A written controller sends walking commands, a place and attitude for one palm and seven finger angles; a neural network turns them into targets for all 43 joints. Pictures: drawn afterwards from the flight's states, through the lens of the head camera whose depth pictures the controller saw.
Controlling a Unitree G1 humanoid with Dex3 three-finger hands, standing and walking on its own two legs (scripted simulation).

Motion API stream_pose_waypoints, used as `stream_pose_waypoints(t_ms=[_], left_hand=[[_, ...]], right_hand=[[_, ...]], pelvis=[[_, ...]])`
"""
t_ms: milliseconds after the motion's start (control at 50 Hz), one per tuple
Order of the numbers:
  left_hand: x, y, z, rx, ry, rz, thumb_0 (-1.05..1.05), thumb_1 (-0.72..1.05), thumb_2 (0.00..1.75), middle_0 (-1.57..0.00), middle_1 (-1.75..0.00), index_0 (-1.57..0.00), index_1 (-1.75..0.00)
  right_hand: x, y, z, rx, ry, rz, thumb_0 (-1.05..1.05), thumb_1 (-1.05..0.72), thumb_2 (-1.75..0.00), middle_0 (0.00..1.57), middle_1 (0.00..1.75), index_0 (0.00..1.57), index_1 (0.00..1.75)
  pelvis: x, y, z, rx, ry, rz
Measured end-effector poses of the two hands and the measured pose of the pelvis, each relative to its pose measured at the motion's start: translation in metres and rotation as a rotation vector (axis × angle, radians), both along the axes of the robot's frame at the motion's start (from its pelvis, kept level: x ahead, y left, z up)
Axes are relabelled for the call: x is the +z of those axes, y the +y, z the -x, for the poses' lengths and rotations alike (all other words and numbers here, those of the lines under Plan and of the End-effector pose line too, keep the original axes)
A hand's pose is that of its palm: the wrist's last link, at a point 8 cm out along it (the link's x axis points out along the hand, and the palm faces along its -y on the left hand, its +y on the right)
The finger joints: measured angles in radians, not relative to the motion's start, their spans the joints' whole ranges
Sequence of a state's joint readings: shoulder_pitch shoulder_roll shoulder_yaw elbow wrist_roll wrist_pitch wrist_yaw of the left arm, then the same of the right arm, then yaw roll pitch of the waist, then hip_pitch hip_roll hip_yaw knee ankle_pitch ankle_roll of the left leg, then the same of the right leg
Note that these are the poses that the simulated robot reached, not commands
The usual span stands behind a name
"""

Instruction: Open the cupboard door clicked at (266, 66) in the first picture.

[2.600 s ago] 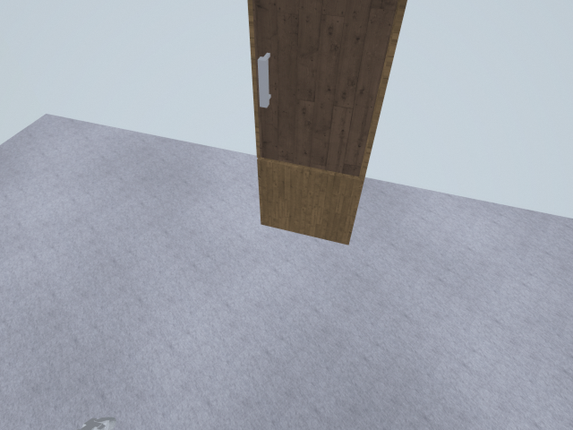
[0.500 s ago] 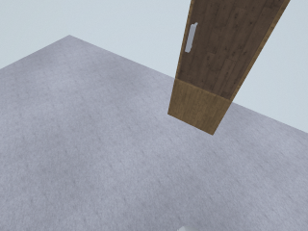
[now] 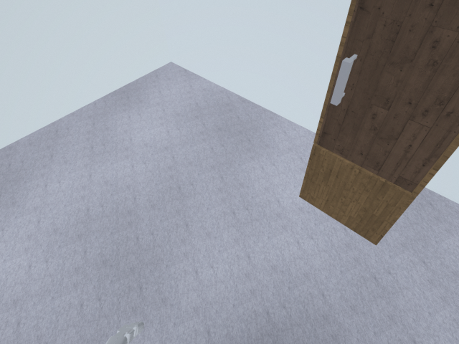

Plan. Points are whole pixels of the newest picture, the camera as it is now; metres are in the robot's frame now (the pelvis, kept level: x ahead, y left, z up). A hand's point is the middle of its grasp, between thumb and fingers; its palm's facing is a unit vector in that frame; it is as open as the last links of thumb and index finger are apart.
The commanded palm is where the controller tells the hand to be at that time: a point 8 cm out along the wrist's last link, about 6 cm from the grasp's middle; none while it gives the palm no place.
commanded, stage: walk to a spot facing it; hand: left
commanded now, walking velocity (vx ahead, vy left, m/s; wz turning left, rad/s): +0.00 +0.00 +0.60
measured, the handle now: (344, 80) +0.85 -0.34 -0.01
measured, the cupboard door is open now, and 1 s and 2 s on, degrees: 0 0 0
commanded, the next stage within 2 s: turn to face it in 0.12 s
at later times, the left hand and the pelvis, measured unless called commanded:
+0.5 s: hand out of the picture +0.04 +0.19 -0.18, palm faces +0.19 -0.97 -0.15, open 7.4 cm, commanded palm none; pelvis +0.12 +0.04 +0.00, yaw +4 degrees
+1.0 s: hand (148, 300) +0.23 +0.19 -0.14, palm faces -0.16 -0.94 -0.31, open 7.4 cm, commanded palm none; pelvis +0.11 -0.01 +0.00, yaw -13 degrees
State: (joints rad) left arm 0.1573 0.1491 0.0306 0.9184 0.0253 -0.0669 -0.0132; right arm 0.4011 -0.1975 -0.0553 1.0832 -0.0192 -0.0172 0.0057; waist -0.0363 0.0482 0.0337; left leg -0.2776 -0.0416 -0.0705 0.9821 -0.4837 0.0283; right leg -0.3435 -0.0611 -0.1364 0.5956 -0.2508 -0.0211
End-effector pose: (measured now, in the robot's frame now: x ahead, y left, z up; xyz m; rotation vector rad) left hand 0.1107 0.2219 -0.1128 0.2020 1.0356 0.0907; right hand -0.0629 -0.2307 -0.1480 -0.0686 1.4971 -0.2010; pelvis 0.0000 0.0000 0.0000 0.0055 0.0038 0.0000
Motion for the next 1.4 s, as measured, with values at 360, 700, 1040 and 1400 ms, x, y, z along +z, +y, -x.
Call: stream_pose_waypoints(t_ms=[360, 700, 1040, 1400], left_hand=[[-0.026, 0.014, 0.093, 0.325, 0.390, 0.037, 0.00, 0.92, 0.90, -0.20, -0.30, -0.20, -0.30], [-0.023, 0.051, -0.014, 0.156, 0.331, 0.024, 0.00, 0.91, 0.90, -0.20, -0.30, -0.20, -0.30], [0.009, 0.006, -0.127, -0.151, 0.134, -0.107, 0.00, 0.91, 0.90, -0.20, -0.30, -0.20, -0.30], [-0.019, 0.022, -0.185, -0.369, 0.180, -0.020, 0.00, 0.91, 0.90, -0.20, -0.30, -0.20, -0.30]], right_hand=[[0.034, 0.027, -0.328, 0.391, -0.381, 0.048, 0.01, -0.91, -0.90, 0.19, 0.30, 0.19, 0.29], [0.036, 0.041, -0.286, 0.124, -0.389, 0.057, -0.02, -0.92, -0.90, 0.20, 0.30, 0.20, 0.30], [0.015, -0.049, -0.160, -0.160, -0.213, 0.116, 0.01, -0.91, -0.90, 0.19, 0.30, 0.19, 0.29], [0.045, 0.028, -0.125, -0.325, -0.255, 0.204, 0.01, -0.90, -0.90, 0.20, 0.30, 0.20, 0.30]], pelvis=[[0.003, 0.015, -0.096, 0.152, -0.007, 0.025], [0.010, 0.032, -0.114, -0.047, -0.043, 0.023], [0.008, -0.006, -0.108, -0.256, -0.015, -0.013], [0.010, 0.047, -0.113, -0.477, -0.001, 0.027]])
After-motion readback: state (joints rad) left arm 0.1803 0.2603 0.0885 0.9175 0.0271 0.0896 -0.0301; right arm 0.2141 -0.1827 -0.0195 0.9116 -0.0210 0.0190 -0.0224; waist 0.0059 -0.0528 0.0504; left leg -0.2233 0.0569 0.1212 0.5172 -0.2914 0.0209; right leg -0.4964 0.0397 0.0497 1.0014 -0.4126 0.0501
